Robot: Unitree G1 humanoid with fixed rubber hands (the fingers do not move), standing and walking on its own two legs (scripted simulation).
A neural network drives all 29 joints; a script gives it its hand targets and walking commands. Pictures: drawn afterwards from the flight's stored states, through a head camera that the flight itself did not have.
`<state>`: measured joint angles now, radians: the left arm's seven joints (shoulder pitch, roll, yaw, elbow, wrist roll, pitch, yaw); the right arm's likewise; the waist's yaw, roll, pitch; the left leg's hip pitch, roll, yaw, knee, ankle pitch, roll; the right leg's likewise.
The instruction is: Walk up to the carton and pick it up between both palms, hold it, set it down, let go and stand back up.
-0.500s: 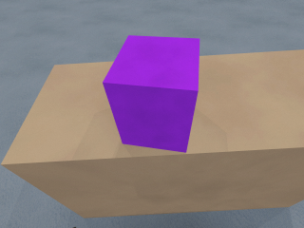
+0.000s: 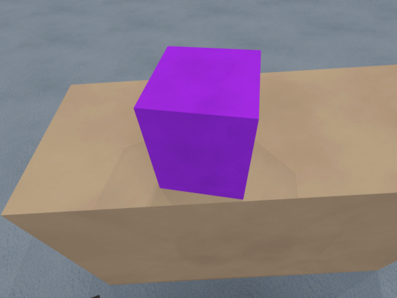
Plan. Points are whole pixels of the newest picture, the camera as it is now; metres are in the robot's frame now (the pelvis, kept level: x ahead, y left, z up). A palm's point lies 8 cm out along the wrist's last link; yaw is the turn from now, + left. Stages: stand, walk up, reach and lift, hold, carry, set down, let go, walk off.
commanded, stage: stand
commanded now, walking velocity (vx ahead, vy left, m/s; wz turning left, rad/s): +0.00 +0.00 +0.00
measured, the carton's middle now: (206, 124) +0.44 +0.00 +0.11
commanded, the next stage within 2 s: none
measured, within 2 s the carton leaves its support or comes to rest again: neither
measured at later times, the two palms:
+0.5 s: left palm out of the picture +0.07 +0.28 -0.11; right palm out of the picture +0.05 -0.26 -0.13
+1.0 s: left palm out of the picture +0.08 +0.28 -0.11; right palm out of the picture +0.05 -0.26 -0.13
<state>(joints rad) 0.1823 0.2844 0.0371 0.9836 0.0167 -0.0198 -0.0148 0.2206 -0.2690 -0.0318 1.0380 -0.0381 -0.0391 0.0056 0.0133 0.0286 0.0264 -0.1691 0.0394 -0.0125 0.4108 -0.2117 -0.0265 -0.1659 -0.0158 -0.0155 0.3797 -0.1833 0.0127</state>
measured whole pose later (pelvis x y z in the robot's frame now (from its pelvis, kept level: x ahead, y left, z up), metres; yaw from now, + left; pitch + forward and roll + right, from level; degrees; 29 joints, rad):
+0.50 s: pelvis +0.00 +0.00 +0.00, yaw +0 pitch -2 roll -1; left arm 0.18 0.28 0.04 0.98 0.02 -0.02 -0.01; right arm 0.22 -0.27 -0.03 1.04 -0.04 -0.04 0.01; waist 0.01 0.03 0.03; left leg -0.17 0.04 -0.01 0.41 -0.21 -0.03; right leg -0.17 -0.02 -0.02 0.38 -0.18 0.01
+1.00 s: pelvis +0.00 +0.00 +0.00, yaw +0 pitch -2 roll -1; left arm 0.18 0.28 0.04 0.99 0.02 -0.02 -0.01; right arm 0.22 -0.27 -0.03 1.04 -0.04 -0.04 0.01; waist 0.01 0.03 0.03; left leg -0.17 0.04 -0.01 0.41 -0.21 -0.03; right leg -0.17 -0.02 -0.02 0.37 -0.18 0.01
